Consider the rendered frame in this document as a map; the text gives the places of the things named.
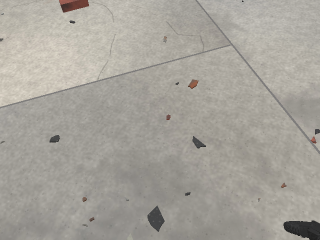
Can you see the right robot hand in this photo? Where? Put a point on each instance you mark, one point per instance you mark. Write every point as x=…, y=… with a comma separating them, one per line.
x=304, y=229

